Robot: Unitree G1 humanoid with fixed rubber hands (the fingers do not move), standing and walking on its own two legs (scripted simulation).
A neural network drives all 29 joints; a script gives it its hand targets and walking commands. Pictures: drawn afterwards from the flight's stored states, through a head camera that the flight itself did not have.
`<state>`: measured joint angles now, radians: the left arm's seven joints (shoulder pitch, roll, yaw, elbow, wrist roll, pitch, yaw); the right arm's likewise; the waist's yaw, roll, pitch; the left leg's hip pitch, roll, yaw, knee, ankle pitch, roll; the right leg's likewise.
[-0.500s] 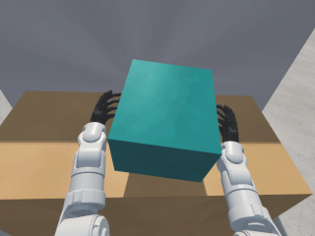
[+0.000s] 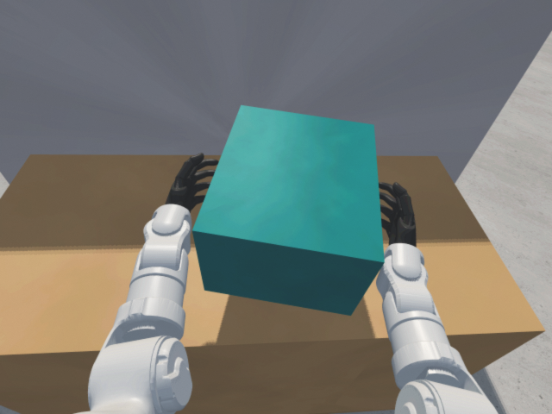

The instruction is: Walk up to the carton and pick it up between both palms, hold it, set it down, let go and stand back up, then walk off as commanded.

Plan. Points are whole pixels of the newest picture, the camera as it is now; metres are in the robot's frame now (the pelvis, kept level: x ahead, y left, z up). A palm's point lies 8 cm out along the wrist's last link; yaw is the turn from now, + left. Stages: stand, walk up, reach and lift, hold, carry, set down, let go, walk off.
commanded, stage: set down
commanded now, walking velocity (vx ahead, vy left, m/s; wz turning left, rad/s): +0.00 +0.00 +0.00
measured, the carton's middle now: (292, 204) +0.45 -0.03 +0.06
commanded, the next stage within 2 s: none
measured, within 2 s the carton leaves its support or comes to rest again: rests again in 1.42 s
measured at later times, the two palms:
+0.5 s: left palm (192, 201) +0.44 +0.14 +0.07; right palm (393, 244) +0.36 -0.19 +0.05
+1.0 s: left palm (196, 208) +0.44 +0.13 +0.05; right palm (390, 258) +0.35 -0.18 +0.03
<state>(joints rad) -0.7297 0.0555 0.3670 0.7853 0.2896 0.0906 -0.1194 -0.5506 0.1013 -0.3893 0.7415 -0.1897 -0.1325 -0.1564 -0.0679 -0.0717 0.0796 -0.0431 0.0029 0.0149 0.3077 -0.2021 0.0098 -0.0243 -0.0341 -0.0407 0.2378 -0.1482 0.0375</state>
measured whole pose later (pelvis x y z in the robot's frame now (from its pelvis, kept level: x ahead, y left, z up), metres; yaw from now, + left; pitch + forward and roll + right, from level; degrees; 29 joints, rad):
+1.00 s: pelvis -0.01 +0.01 +0.00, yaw +0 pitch +10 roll -1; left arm -0.98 0.19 0.32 1.33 0.23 -0.22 -0.09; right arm -0.66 0.15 -0.63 0.96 -0.33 -0.33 -0.17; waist -0.13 -0.06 -0.02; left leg -0.37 0.00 0.00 0.38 -0.19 0.01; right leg -0.32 -0.04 -0.05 0.28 -0.12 0.04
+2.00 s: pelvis -0.02 +0.00 -0.02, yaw +1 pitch +21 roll -2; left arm -1.08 0.25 0.31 1.52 0.20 -0.44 -0.08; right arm -0.75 0.15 -0.69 1.06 -0.35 -0.48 -0.18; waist -0.15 -0.04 -0.10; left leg -0.66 0.02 -0.02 0.48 -0.20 0.00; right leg -0.60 -0.02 -0.07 0.34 -0.12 0.03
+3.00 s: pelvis -0.05 +0.03 -0.04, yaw -2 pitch +24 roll -4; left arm -1.02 0.38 -0.12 1.43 -0.25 -0.28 -0.07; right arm -0.79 -0.08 -0.13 1.11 0.24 -0.29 -0.23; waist -0.18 0.01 -0.20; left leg -0.87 0.01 0.01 0.72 -0.26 0.05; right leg -0.81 -0.04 -0.04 0.57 -0.16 0.06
